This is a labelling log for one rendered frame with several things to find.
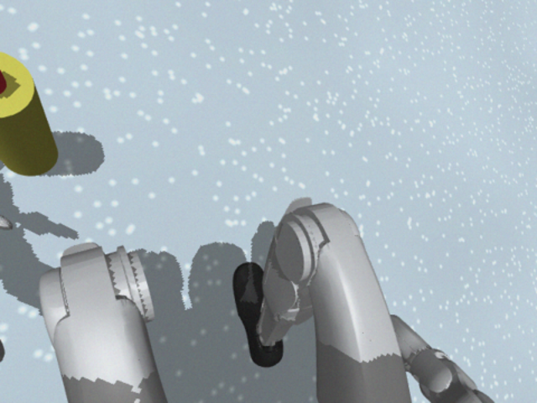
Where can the right robot hand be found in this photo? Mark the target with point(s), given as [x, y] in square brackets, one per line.
[410, 343]

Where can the right robot foot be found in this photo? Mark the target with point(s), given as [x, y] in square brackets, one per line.
[248, 293]

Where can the right robot arm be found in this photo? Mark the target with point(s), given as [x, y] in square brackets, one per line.
[442, 381]

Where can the bottle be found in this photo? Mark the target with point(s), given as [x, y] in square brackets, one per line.
[27, 146]

